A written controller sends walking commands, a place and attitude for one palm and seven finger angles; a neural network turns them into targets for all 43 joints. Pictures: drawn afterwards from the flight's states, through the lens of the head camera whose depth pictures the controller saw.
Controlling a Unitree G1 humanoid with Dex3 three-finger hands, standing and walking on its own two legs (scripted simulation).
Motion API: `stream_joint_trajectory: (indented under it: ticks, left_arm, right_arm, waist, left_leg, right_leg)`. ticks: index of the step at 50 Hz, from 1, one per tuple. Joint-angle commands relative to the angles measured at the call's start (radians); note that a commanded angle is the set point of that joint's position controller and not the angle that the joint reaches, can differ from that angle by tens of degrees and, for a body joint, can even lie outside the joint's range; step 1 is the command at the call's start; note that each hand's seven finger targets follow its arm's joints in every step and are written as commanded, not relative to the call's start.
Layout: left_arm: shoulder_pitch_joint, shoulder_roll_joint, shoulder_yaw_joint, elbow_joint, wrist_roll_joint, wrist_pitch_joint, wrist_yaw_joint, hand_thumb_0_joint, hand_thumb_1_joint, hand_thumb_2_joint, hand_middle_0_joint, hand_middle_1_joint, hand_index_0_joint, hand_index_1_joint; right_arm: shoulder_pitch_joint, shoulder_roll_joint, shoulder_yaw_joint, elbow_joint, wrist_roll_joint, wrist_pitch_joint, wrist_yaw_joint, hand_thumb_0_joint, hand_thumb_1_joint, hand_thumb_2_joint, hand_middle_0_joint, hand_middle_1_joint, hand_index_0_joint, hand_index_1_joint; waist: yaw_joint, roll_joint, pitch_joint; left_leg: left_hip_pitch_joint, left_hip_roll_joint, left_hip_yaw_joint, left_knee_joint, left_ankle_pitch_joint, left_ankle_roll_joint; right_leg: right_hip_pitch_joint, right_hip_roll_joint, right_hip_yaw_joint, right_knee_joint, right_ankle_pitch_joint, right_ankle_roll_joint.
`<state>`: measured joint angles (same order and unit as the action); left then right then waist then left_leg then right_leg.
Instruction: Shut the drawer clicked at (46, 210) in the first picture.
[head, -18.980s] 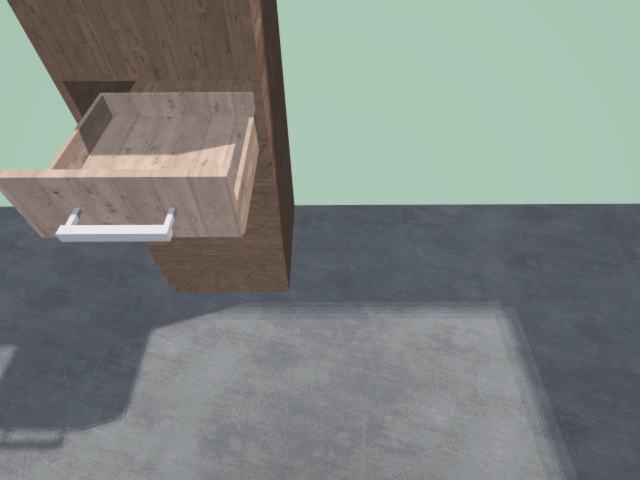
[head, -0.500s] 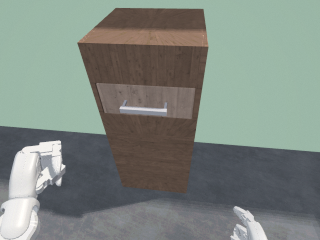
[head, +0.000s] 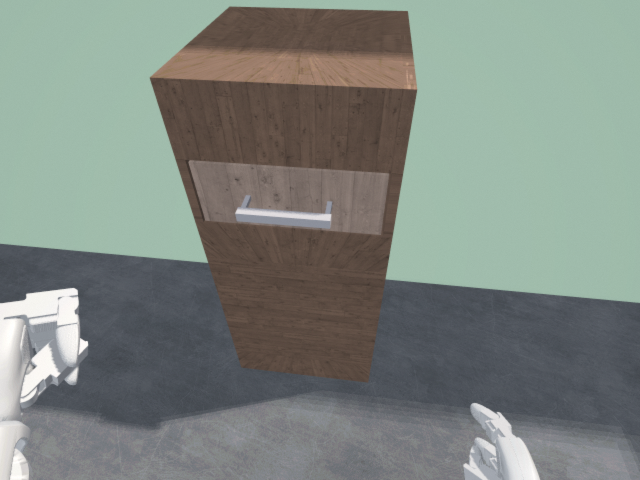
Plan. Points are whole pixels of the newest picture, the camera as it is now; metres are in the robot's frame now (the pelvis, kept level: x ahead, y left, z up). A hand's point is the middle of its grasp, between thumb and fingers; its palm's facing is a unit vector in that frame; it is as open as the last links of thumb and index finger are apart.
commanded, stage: step back with the hand held close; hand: left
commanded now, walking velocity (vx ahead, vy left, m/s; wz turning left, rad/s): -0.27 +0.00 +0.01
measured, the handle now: (285, 210) +0.60 +0.14 -0.01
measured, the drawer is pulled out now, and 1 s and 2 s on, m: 0.00 0.00 0.00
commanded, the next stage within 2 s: stop stepping back and stand still in 1.52 s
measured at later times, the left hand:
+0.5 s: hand (58, 381) +0.15 +0.26 +0.15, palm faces +0.31 -0.80 -0.51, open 3.3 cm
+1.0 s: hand (34, 439) +0.11 +0.25 +0.15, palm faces +0.33 -0.78 -0.53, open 3.3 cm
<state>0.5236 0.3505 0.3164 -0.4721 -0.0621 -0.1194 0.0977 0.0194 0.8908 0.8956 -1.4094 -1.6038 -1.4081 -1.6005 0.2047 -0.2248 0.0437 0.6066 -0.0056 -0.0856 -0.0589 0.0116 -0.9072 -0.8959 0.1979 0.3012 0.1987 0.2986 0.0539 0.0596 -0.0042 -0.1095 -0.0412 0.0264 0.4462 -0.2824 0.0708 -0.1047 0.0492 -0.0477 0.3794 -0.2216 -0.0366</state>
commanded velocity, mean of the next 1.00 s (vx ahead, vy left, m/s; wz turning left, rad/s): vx -0.31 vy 0.00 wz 0.02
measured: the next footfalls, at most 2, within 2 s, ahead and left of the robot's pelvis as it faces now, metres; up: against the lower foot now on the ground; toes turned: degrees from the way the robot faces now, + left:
left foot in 1.30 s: -0.09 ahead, +0.12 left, +0.00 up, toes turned +3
right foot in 1.60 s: -0.22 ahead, -0.13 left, +0.00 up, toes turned +0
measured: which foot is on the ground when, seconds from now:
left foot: down 0.00-1.00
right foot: down 0.00-1.00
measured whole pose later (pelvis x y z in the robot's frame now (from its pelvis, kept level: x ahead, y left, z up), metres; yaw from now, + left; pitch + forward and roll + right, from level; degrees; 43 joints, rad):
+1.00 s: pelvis -0.09 +0.01 -0.02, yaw +0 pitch +1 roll -1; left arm 0.60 0.42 0.43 -0.60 -0.01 -0.28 0.11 0.02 0.89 0.90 -1.41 -1.60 -1.41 -1.60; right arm 0.18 -0.22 -0.02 0.56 -0.02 -0.07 -0.06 0.01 -0.91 -0.90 0.20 0.30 0.20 0.30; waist 0.00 -0.03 0.07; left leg -0.43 -0.06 0.04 0.61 -0.20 0.09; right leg -0.41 0.06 0.07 0.61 -0.23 0.00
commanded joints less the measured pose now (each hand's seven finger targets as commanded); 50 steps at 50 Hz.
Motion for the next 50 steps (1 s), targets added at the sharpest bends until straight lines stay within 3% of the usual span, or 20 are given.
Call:
stream_joint_trajectory:
  ticks: [1, 2, 7, 11, 17, 20, 23, 25, 28, 30, 33, 38, 41, 44, 46, 48, 50]
  left_arm:
    - [-0.033, 0.153, 0.115, -0.183, 0.002, -0.110, 0.007, 0.000, 0.900, 0.900, -1.400, -1.600, -1.400, -1.600]
    - [-0.003, 0.146, 0.107, -0.176, 0.002, -0.117, 0.006, 0.000, 0.900, 0.900, -1.400, -1.600, -1.400, -1.600]
    - [0.101, 0.190, 0.160, -0.224, -0.006, -0.124, 0.013, 0.000, 0.900, 0.900, -1.400, -1.600, -1.400, -1.600]
    - [0.131, 0.237, 0.212, -0.279, -0.018, -0.125, 0.022, 0.000, 0.900, 0.900, -1.400, -1.600, -1.400, -1.600]
    - [0.135, 0.211, 0.185, -0.281, -0.007, -0.127, 0.022, 0.000, 0.900, 0.900, -1.400, -1.600, -1.400, -1.600]
    - [0.121, 0.195, 0.170, -0.262, 0.005, -0.129, 0.024, 0.000, 0.900, 0.900, -1.400, -1.600, -1.400, -1.600]
    - [0.095, 0.196, 0.176, -0.254, 0.019, -0.136, 0.028, 0.000, 0.900, 0.900, -1.400, -1.600, -1.400, -1.600]
    - [0.074, 0.190, 0.171, -0.253, 0.028, -0.142, 0.030, 0.000, 0.900, 0.900, -1.400, -1.600, -1.400, -1.600]
    - [0.060, 0.195, 0.176, -0.268, 0.036, -0.154, 0.036, 0.000, 0.900, 0.900, -1.400, -1.600, -1.400, -1.600]
    - [0.051, 0.196, 0.173, -0.288, 0.036, -0.164, 0.039, 0.000, 0.900, 0.900, -1.400, -1.600, -1.400, -1.600]
    - [0.060, 0.204, 0.179, -0.312, 0.037, -0.181, 0.047, 0.000, 0.900, 0.900, -1.400, -1.600, -1.400, -1.600]
    - [0.057, 0.208, 0.201, -0.331, 0.057, -0.201, 0.052, 0.000, 0.900, 0.900, -1.400, -1.600, -1.400, -1.600]
    - [0.073, 0.225, 0.232, -0.301, 0.058, -0.203, 0.050, 0.000, 0.900, 0.900, -1.400, -1.600, -1.400, -1.600]
    - [0.098, 0.202, 0.220, -0.294, 0.045, -0.214, 0.036, 0.000, 0.900, 0.900, -1.400, -1.600, -1.400, -1.600]
    - [0.090, 0.200, 0.219, -0.319, 0.043, -0.223, 0.030, 0.000, 0.900, 0.900, -1.400, -1.600, -1.400, -1.600]
    - [0.092, 0.201, 0.215, -0.341, 0.037, -0.225, 0.029, 0.000, 0.900, 0.900, -1.400, -1.600, -1.400, -1.600]
    - [0.090, 0.207, 0.219, -0.362, 0.036, -0.225, 0.029, 0.000, 0.900, 0.900, -1.400, -1.600, -1.400, -1.600]
  right_arm:
    - [-0.130, -0.136, -0.071, -0.160, -0.003, -0.005, 0.000, 0.000, -0.900, -0.900, 0.200, 0.300, 0.200, 0.300]
    - [-0.121, -0.135, -0.074, -0.160, -0.002, 0.003, 0.001, 0.000, -0.900, -0.900, 0.200, 0.300, 0.200, 0.300]
    - [-0.124, -0.132, -0.096, -0.198, 0.013, 0.042, 0.000, 0.000, -0.900, -0.900, 0.200, 0.300, 0.200, 0.300]
    - [-0.131, -0.135, -0.106, -0.225, 0.020, 0.060, -0.007, 0.000, -0.900, -0.900, 0.200, 0.300, 0.200, 0.300]
    - [-0.120, -0.140, -0.112, -0.229, 0.019, 0.059, -0.016, 0.000, -0.900, -0.900, 0.200, 0.300, 0.200, 0.300]
    - [-0.116, -0.147, -0.114, -0.228, 0.014, 0.050, -0.017, 0.000, -0.900, -0.900, 0.200, 0.300, 0.200, 0.300]
    - [-0.116, -0.152, -0.115, -0.231, 0.011, 0.038, -0.020, 0.000, -0.900, -0.900, 0.200, 0.300, 0.200, 0.300]
    - [-0.113, -0.152, -0.115, -0.234, 0.014, 0.035, -0.021, 0.000, -0.900, -0.900, 0.200, 0.300, 0.200, 0.300]
    - [-0.103, -0.150, -0.115, -0.235, 0.012, 0.027, -0.021, 0.000, -0.900, -0.900, 0.200, 0.300, 0.200, 0.300]
    - [-0.094, -0.148, -0.115, -0.231, 0.010, 0.021, -0.017, 0.000, -0.900, -0.900, 0.200, 0.300, 0.200, 0.300]
    - [-0.089, -0.148, -0.110, -0.228, 0.005, 0.010, -0.016, 0.000, -0.900, -0.900, 0.200, 0.300, 0.200, 0.300]
    - [-0.104, -0.153, -0.107, -0.227, -0.001, -0.012, -0.025, 0.000, -0.900, -0.900, 0.200, 0.300, 0.200, 0.300]
    - [-0.104, -0.148, -0.118, -0.225, -0.004, -0.021, -0.026, 0.000, -0.900, -0.900, 0.200, 0.300, 0.200, 0.300]
    - [-0.096, -0.149, -0.124, -0.213, -0.003, -0.027, -0.019, 0.000, -0.900, -0.900, 0.200, 0.300, 0.200, 0.300]
    - [-0.096, -0.154, -0.125, -0.207, -0.009, -0.032, -0.015, 0.000, -0.900, -0.900, 0.200, 0.300, 0.200, 0.300]
    - [-0.090, -0.150, -0.125, -0.198, -0.010, -0.038, -0.011, 0.000, -0.900, -0.900, 0.200, 0.300, 0.200, 0.300]
    - [-0.088, -0.152, -0.128, -0.199, -0.008, -0.040, -0.009, 0.000, -0.900, -0.900, 0.200, 0.300, 0.200, 0.300]
  waist:
    - [-0.049, -0.011, 0.018]
    - [-0.052, 0.007, -0.023]
    - [-0.043, -0.038, -0.191]
    - [-0.038, -0.036, -0.237]
    - [-0.045, 0.022, -0.167]
    - [-0.046, 0.043, -0.113]
    - [-0.048, -0.005, -0.071]
    - [-0.056, -0.036, -0.052]
    - [-0.061, -0.072, -0.048]
    - [-0.068, -0.088, -0.049]
    - [-0.072, -0.043, -0.055]
    - [-0.056, 0.115, -0.062]
    - [-0.049, 0.048, -0.066]
    - [-0.054, -0.007, -0.083]
    - [-0.054, 0.044, -0.101]
    - [-0.053, 0.054, -0.149]
    - [-0.055, 0.042, -0.168]
  left_leg:
    - [-0.086, 0.075, -0.108, -0.065, 0.224, -0.019]
    - [-0.083, 0.082, -0.105, -0.066, 0.270, -0.020]
    - [-0.077, 0.104, -0.096, -0.051, 0.461, -0.025]
    - [-0.124, 0.112, -0.100, -0.035, 0.504, -0.024]
    - [-0.191, 0.147, -0.133, -0.071, 0.456, -0.010]
    - [-0.300, 0.178, -0.163, -0.129, 0.263, 0.016]
    - [-0.447, 0.187, -0.188, -0.162, 0.037, 0.041]
    - [-0.515, 0.175, -0.186, -0.158, -0.115, 0.050]
    - [-0.528, 0.148, -0.181, -0.124, -0.211, 0.048]
    - [-0.489, 0.126, -0.173, -0.084, -0.231, 0.041]
    - [-0.463, 0.131, -0.190, -0.093, -0.233, 0.036]
    - [-0.671, 0.231, -0.281, -0.243, -0.296, 0.073]
    - [-0.676, 0.243, -0.283, -0.217, -0.217, 0.080]
    - [-0.600, 0.232, -0.258, -0.163, -0.081, 0.074]
    - [-0.582, 0.238, -0.255, -0.159, -0.041, 0.075]
    - [-0.526, 0.250, -0.242, -0.131, 0.041, 0.080]
    - [-0.543, 0.250, -0.235, -0.115, -0.023, 0.081]
  right_leg:
    - [-0.075, -0.124, 0.176, -0.079, 0.230, -0.009]
    - [-0.046, -0.125, 0.159, -0.050, 0.276, -0.004]
    - [0.041, -0.111, 0.102, 0.049, 0.435, 0.023]
    - [0.071, -0.110, 0.105, 0.100, 0.492, 0.031]
    - [0.012, -0.080, 0.091, 0.149, 0.341, 0.043]
    - [0.014, -0.063, 0.094, 0.191, 0.193, 0.046]
    - [0.072, -0.060, 0.117, 0.219, 0.173, 0.044]
    - [0.091, -0.070, 0.143, 0.210, 0.167, 0.040]
    - [0.059, -0.091, 0.182, 0.162, 0.107, 0.030]
    - [-0.005, -0.110, 0.209, 0.102, 0.029, 0.020]
    - [-0.041, -0.107, 0.197, 0.083, -0.033, 0.016]
    - [0.158, -0.012, 0.106, 0.328, 0.125, 0.049]
    - [0.164, 0.000, 0.119, 0.353, 0.143, 0.050]
    - [0.115, -0.004, 0.138, 0.334, 0.166, 0.047]
    - [0.106, -0.002, 0.143, 0.341, 0.172, 0.046]
    - [0.091, -0.007, 0.151, 0.346, 0.150, 0.050]
    - [0.105, -0.012, 0.164, 0.346, 0.128, 0.049]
